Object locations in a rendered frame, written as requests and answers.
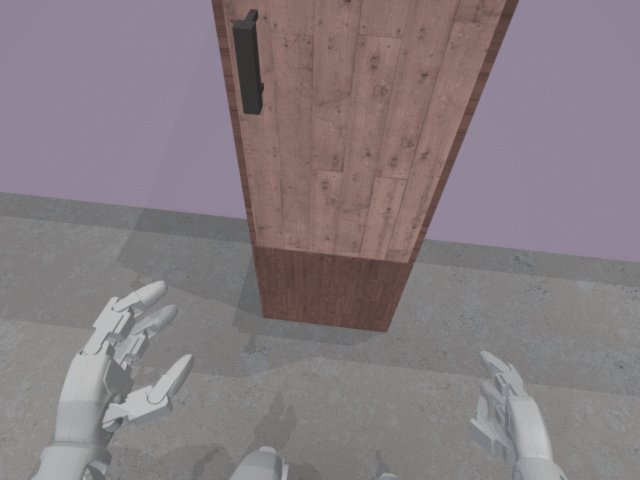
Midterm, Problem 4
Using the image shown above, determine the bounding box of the left robot thigh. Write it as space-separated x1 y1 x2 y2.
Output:
229 451 289 480

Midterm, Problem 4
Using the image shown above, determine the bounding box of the right robot hand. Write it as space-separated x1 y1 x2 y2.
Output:
470 350 554 467

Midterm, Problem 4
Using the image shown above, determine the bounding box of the left robot forearm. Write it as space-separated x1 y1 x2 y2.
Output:
31 442 112 480

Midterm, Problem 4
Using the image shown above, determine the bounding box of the right robot forearm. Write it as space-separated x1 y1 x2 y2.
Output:
512 458 567 480

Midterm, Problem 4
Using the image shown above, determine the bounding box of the handle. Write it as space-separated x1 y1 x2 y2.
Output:
232 9 264 115

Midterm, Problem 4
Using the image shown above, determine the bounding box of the cupboard door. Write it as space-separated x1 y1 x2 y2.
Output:
222 0 506 263

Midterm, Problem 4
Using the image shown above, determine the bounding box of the left robot hand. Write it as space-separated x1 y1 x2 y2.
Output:
54 281 195 448

